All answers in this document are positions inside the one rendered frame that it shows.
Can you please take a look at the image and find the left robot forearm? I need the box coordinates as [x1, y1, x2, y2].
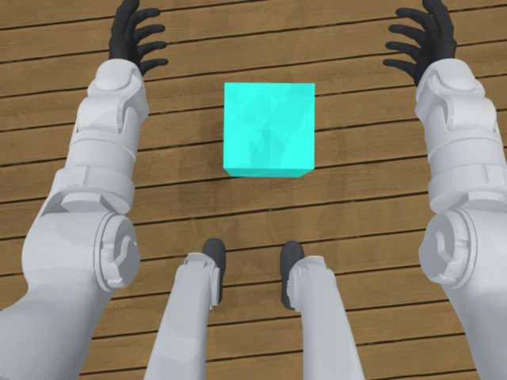
[21, 59, 150, 281]

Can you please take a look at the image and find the right robot upper arm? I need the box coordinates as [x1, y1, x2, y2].
[418, 207, 507, 380]

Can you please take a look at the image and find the right robot forearm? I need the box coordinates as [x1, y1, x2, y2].
[414, 59, 507, 213]

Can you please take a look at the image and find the robot left foot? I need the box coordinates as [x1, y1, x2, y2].
[202, 238, 226, 307]

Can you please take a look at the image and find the right robot hand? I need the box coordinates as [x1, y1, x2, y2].
[383, 0, 457, 87]

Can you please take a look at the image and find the left robot hand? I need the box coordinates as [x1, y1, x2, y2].
[109, 0, 169, 77]

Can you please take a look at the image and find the left robot upper arm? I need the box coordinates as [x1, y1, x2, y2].
[0, 211, 140, 380]

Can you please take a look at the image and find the carton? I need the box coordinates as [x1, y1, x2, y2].
[223, 82, 314, 177]

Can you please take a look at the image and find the left robot thigh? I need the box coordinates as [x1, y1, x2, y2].
[143, 261, 220, 380]

